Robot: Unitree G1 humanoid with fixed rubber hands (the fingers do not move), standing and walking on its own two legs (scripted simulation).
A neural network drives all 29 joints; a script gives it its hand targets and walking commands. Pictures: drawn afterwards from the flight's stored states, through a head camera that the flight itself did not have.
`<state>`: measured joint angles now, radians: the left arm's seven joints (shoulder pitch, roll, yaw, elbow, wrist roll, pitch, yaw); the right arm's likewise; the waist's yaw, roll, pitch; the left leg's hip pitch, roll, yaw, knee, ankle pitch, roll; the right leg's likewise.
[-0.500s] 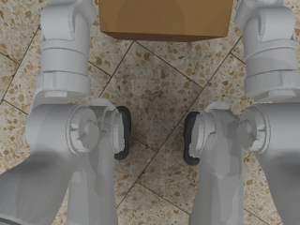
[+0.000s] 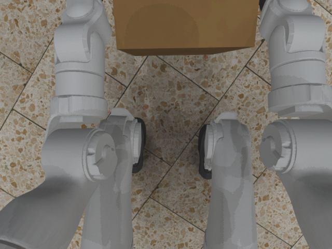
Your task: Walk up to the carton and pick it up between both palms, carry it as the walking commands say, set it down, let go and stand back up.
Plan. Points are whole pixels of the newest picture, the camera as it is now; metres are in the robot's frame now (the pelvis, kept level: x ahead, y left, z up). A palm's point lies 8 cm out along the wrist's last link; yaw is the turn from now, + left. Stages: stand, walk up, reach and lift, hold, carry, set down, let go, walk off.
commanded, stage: reach and lift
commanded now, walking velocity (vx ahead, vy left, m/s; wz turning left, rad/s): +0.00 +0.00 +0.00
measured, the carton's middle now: out of the picture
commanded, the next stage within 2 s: none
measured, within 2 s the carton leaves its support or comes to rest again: neither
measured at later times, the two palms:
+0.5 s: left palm out of the picture +0.52 +0.14 -0.01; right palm out of the picture +0.54 -0.16 -0.02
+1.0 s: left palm out of the picture +0.51 +0.13 +0.08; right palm out of the picture +0.52 -0.17 +0.06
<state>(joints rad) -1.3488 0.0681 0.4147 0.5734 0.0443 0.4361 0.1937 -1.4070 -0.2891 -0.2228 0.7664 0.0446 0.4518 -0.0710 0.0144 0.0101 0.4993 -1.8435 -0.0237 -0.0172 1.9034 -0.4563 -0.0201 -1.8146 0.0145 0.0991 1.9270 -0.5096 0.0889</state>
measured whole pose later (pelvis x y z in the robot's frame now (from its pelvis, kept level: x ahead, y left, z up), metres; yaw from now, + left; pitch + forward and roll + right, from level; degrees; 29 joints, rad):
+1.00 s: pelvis +0.00 +0.00 +0.11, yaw +0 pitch +14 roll +1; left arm -1.16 -0.02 0.42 0.47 0.07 0.49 0.20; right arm -1.20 -0.22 -0.25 0.67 -0.01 0.50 -0.04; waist 0.01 0.01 0.46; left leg -1.40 -0.02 -0.02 1.56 -0.41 -0.02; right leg -1.38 0.02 0.10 1.59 -0.46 0.08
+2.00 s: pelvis +0.12 -0.01 +0.26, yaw -2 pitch +21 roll +1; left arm -0.48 -0.23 0.47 0.47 0.25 0.44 0.06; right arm -0.50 0.07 -0.32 0.60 -0.20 0.47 0.00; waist 0.01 0.00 -0.23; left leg -0.91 -0.01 -0.02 0.89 -0.34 -0.02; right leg -0.91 0.02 0.11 0.91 -0.36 0.04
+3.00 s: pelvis +0.13 -0.01 +0.31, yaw -3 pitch +0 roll +0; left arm -0.37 -0.18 0.37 0.35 0.25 0.74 0.02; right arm -0.38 0.09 -0.23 0.43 -0.20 0.75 0.00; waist 0.01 0.00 -0.15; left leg -0.29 0.01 -0.02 0.54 -0.24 -0.02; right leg -0.29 0.02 0.11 0.56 -0.26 0.02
